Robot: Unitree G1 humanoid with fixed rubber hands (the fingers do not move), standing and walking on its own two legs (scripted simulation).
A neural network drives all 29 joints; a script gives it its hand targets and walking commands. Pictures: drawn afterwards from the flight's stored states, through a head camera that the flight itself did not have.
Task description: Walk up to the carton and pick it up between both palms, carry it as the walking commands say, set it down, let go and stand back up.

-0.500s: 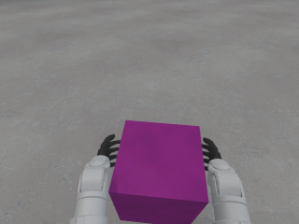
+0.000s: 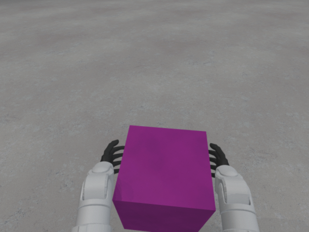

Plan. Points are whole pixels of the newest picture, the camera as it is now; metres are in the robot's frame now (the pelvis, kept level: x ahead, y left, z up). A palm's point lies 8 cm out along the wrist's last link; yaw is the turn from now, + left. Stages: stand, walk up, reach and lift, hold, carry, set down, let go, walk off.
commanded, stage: hold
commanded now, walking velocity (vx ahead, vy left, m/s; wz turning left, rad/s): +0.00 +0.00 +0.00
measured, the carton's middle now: (163, 182) +0.28 +0.00 -0.02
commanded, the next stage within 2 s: carry in 0.28 s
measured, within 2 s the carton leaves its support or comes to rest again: neither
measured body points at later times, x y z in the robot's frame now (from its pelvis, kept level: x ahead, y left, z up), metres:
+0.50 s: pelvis -0.02 +0.00 -0.02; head -0.03 +0.00 +0.43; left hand +0.30 +0.14 +0.05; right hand +0.28 -0.17 +0.05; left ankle +0.00 +0.13 -0.75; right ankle +0.05 -0.12 -0.75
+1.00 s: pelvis -0.15 +0.02 -0.01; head -0.16 +0.04 +0.44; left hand +0.13 +0.17 +0.06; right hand +0.12 -0.14 +0.07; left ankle -0.12 +0.11 -0.75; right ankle -0.09 -0.12 -0.67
